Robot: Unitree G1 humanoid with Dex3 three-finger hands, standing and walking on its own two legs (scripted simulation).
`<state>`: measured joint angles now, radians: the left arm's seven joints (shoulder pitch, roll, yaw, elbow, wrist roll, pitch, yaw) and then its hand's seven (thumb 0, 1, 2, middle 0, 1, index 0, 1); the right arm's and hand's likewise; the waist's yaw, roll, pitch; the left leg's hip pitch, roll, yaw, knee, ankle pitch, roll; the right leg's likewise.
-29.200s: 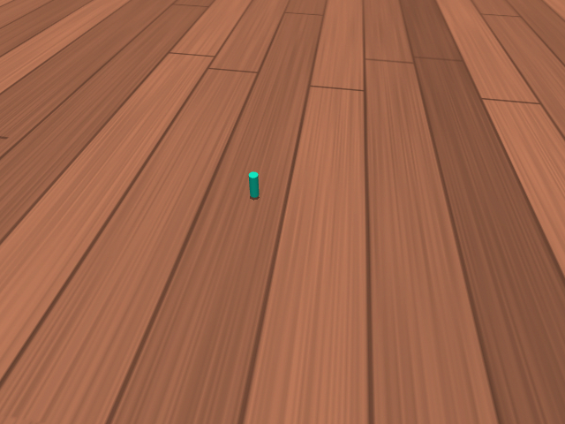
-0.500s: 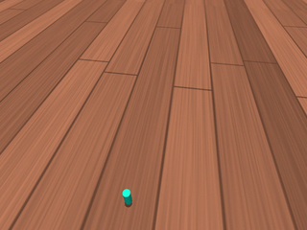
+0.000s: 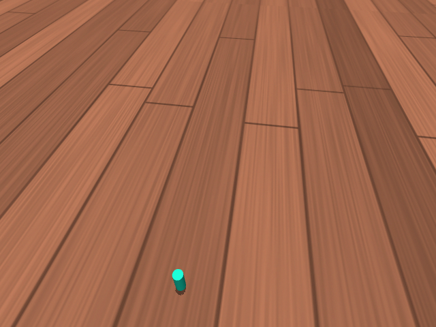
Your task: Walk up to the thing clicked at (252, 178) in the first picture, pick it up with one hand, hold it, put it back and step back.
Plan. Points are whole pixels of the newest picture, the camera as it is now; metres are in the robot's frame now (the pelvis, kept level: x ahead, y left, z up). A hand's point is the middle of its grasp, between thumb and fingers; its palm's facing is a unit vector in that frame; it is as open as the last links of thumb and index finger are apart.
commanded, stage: stand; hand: left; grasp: from the side
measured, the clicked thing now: (179, 280) +0.45 +0.18 -0.71
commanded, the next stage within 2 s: step back in 0.88 s
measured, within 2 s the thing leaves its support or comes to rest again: neither
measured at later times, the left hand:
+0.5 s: hand out of the picture +0.08 +0.25 -0.16, palm faces -0.01 -0.94 -0.34, open 7.4 cm
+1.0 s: hand out of the picture +0.09 +0.25 -0.16, palm faces +0.01 -0.94 -0.35, open 7.4 cm
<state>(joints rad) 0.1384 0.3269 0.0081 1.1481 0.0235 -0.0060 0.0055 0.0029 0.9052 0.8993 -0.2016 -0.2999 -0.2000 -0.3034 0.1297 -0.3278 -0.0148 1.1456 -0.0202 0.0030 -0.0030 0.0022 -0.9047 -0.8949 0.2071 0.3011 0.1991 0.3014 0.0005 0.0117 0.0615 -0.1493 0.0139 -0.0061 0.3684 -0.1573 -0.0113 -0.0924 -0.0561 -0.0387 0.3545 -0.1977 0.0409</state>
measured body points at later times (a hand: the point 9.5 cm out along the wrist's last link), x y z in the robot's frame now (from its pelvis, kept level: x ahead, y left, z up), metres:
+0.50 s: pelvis +0.01 +0.00 +0.00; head +0.02 -0.01 +0.45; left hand +0.09 +0.29 -0.13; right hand +0.09 -0.30 -0.14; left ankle +0.03 +0.13 -0.75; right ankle +0.00 -0.14 -0.75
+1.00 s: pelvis +0.00 -0.01 -0.01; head +0.04 -0.01 +0.44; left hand +0.09 +0.30 -0.14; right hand +0.09 -0.31 -0.14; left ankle +0.03 +0.13 -0.75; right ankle +0.00 -0.14 -0.75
